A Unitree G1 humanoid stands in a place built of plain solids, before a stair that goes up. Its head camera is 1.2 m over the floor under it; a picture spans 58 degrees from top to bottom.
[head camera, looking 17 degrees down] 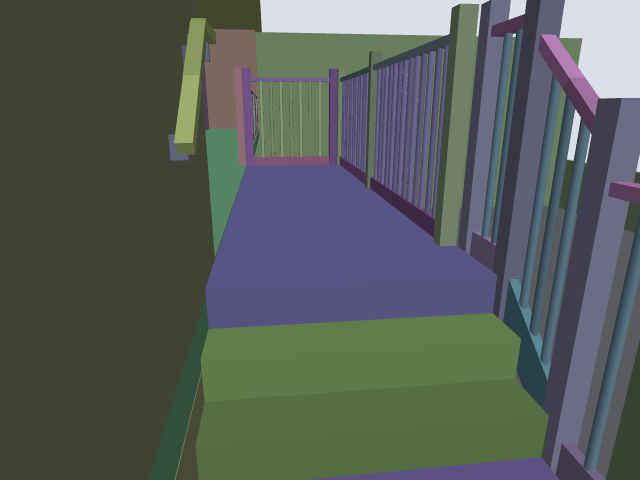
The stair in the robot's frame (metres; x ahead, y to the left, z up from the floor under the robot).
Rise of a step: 0.18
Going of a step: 0.22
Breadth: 1.20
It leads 7 degrees to the left of straight ahead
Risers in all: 3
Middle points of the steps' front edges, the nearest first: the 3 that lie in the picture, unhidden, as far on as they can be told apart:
1.19 -0.20 0.18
1.41 -0.18 0.35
1.62 -0.15 0.53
